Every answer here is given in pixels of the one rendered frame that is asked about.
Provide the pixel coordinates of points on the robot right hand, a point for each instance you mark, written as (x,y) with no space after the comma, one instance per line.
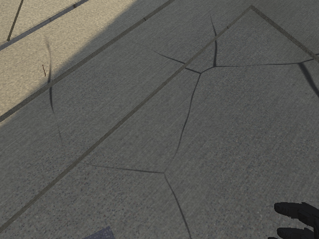
(305,213)

